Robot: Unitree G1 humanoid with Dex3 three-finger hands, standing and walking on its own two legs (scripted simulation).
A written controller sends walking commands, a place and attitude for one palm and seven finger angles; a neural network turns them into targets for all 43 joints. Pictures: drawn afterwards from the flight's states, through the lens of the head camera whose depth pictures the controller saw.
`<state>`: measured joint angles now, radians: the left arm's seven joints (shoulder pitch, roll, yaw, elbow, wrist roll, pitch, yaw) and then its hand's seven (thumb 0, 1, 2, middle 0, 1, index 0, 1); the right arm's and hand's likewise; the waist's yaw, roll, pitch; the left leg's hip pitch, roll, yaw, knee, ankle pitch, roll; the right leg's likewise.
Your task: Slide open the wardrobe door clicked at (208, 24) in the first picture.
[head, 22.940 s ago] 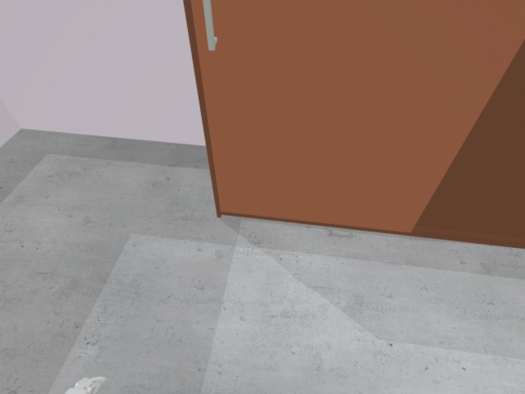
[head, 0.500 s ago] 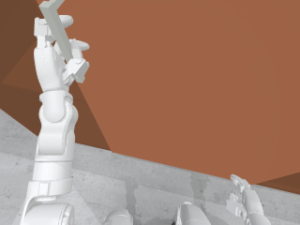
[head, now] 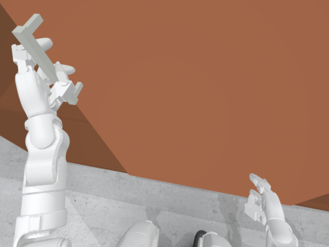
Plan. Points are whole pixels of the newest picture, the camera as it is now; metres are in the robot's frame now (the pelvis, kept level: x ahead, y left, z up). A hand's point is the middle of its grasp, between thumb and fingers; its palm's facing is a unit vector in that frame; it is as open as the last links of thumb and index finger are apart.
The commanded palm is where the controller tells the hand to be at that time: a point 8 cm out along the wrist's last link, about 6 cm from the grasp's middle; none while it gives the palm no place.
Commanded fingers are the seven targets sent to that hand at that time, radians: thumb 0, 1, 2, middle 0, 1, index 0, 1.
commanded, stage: step sideways, sliding the door along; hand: left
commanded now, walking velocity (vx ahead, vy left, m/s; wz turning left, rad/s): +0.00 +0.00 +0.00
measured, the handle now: (56, 66) +0.41 +0.28 +0.19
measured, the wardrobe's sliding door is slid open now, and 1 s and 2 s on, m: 0.61 0.65 0.65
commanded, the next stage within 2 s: stop walking and hold the door there in 0.36 s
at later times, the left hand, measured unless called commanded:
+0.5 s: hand (81, 87) +0.36 +0.20 +0.18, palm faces +0.33 -0.94 -0.04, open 6.5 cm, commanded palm +0.33 +0.23 +0.15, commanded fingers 0.00 0.90 0.90 -0.45 -1.40 -0.45 -1.40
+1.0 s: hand (76, 89) +0.35 +0.21 +0.18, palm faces +0.27 -0.94 -0.20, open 6.6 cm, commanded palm +0.32 +0.24 +0.15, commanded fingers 0.00 0.90 0.90 -0.45 -1.40 -0.45 -1.40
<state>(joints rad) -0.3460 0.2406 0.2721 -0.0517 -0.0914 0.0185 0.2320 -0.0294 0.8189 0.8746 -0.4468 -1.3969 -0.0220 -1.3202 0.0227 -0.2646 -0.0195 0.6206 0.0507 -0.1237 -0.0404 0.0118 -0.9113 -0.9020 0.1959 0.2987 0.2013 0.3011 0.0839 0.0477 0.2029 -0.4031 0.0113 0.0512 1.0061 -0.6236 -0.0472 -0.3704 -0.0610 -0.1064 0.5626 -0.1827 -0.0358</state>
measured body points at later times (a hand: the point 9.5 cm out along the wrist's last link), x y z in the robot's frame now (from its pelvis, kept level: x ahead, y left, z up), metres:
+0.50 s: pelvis -0.01 +0.01 +0.02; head +0.07 +0.03 +0.46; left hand +0.33 +0.25 +0.19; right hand +0.21 -0.15 -0.08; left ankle -0.02 +0.10 -0.73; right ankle -0.03 -0.13 -0.69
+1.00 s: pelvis -0.03 +0.03 +0.00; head -0.05 +0.01 +0.45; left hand +0.33 +0.26 +0.19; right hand +0.06 -0.26 -0.10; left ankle +0.00 +0.15 -0.73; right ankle +0.01 -0.10 -0.73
